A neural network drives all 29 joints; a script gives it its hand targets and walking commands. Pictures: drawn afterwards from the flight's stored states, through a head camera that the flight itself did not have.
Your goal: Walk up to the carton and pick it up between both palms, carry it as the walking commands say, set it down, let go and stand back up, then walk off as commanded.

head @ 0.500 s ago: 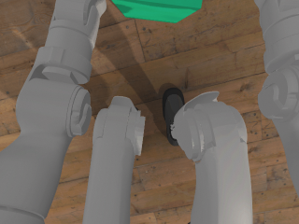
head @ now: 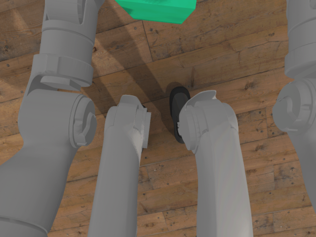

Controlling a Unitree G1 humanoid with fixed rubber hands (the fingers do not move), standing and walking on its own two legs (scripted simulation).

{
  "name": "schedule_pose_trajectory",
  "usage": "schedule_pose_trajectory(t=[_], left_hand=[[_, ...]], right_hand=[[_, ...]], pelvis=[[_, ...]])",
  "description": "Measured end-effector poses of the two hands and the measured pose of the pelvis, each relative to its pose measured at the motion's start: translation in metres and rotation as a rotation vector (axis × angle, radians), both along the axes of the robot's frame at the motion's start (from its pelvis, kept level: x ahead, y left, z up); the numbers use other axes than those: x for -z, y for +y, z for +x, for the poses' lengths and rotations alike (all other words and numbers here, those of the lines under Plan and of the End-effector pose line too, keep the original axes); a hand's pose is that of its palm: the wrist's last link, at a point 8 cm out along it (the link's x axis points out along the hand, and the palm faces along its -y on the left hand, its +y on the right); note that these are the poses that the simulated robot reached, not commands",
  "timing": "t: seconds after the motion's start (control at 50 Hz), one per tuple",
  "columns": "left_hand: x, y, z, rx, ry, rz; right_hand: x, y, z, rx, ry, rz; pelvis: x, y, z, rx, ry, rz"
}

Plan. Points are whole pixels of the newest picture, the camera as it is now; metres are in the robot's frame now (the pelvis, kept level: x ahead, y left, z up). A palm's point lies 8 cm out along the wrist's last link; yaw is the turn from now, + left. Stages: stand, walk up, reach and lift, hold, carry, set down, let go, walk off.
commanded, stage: set down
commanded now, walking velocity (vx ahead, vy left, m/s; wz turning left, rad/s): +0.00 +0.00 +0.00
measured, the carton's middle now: out of the picture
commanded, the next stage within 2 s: let go in 0.90 s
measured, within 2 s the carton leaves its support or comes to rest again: neither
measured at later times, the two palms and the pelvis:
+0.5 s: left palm out of the picture +0.57 +0.08 -0.01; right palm out of the picture +0.56 -0.25 -0.01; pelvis +0.01 +0.00 +0.12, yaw -1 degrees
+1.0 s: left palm out of the picture +0.56 +0.09 +0.10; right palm out of the picture +0.55 -0.25 +0.10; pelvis +0.03 -0.01 +0.24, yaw -1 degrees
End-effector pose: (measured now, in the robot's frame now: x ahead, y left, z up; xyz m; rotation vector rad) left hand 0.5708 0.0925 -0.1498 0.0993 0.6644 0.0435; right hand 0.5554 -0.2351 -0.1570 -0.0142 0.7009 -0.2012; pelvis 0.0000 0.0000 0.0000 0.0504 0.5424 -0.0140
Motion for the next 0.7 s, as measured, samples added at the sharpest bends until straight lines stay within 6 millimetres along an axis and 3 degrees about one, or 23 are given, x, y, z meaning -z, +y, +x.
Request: schedule_pose_trajectory(t=[0.12,0.26,0.48,0.7], left_hand=[[-0.031,0.002,0.006,-0.009,-0.03,-0.011],[-0.06,0.001,-0.003,-0.018,-0.02,-0.014],[-0.137,-0.009,0.002,-0.022,-0.014,-0.022],[-0.194,-0.005,-0.007,-0.039,-0.035,-0.017]], right_hand=[[-0.032,0.001,0.006,-0.005,-0.025,-0.006],[-0.064,-0.001,0.002,-0.002,-0.027,-0.011],[-0.138,-0.013,0.002,0.033,-0.024,0.018],[-0.2,-0.015,-0.002,0.01,-0.055,0.0]], pelvis=[[-0.026,0.0,0.003,0.0,0.001,-0.006],[-0.058,0.0,0.006,-0.002,-0.005,-0.013],[-0.116,0.0,0.009,0.01,-0.044,-0.002],[-0.173,-0.007,0.011,0.025,-0.069,0.006]])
